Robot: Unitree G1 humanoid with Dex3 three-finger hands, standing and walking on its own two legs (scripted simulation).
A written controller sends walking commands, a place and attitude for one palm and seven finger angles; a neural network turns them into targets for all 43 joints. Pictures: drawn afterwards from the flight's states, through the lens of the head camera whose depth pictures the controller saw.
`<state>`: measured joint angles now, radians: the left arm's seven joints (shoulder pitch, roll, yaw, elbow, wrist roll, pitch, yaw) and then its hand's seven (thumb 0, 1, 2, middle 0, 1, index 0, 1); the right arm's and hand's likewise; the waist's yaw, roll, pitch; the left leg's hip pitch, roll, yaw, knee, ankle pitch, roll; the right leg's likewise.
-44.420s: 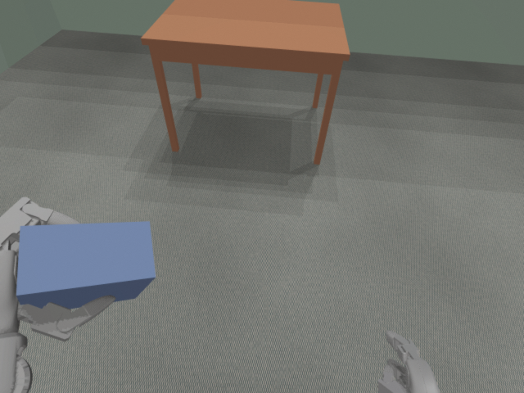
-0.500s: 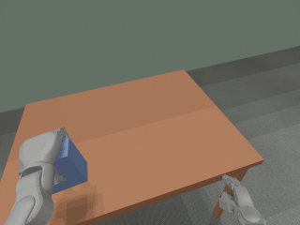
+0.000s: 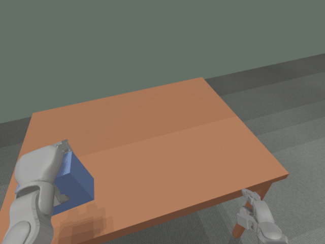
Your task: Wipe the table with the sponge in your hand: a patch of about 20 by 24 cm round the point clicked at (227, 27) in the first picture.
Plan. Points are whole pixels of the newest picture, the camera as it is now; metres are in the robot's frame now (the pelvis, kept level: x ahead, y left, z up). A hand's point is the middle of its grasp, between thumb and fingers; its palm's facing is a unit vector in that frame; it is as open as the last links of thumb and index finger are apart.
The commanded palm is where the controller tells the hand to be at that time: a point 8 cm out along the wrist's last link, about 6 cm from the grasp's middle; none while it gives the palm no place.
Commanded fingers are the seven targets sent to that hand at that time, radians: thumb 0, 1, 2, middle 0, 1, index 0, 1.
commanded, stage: bring the sponge back beside the body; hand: left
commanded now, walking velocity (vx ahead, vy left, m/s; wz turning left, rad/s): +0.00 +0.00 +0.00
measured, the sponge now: (64, 189) +0.20 +0.29 +0.05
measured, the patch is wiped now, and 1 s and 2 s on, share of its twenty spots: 1.00 1.00 1.00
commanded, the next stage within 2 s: step back with the hand held close in 0.76 s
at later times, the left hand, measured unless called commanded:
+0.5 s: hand (52, 187) +0.18 +0.28 +0.10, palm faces +0.07 -0.15 -0.99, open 10.7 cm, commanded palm +0.14 +0.27 +0.18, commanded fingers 0.00 0.10 1.30 -1.20 -1.60 -1.20 -1.60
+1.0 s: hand (67, 180) +0.20 +0.25 +0.11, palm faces +0.25 -0.76 -0.60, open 10.7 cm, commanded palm +0.14 +0.28 +0.17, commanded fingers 0.00 0.10 1.30 -1.20 -1.60 -1.20 -1.60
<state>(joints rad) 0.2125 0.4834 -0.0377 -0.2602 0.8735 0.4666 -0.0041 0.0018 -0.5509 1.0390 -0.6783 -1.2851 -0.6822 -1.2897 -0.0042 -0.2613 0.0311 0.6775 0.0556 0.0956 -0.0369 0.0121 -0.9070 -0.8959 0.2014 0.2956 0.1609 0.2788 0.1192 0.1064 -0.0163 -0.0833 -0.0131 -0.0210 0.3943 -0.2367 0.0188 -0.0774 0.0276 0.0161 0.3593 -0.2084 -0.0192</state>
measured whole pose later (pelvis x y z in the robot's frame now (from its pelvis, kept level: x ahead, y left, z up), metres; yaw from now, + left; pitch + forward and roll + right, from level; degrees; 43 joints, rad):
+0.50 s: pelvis -0.01 +0.00 +0.00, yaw +0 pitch -5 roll -1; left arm 0.31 0.50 -0.02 -0.37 0.85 0.45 -0.03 0.00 -0.55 1.04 -0.68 -1.28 -0.68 -1.29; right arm 0.00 -0.26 0.04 0.66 0.05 0.08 -0.04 0.01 -0.91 -0.90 0.20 0.30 0.18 0.29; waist 0.13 0.11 -0.01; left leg -0.09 -0.01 -0.03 0.41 -0.24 0.01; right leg -0.08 0.04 0.01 0.37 -0.21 -0.03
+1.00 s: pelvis -0.01 -0.01 +0.00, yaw +1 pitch -2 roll -1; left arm 0.33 0.44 0.19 -0.37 0.12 0.19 0.02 0.00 -0.55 1.04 -0.68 -1.29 -0.68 -1.29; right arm 0.06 -0.23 0.06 0.50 0.03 0.05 -0.06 0.01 -0.91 -0.90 0.20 0.30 0.20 0.30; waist 0.09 0.07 0.00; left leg -0.21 0.00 -0.04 0.49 -0.26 0.01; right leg -0.17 0.05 0.00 0.41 -0.21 -0.02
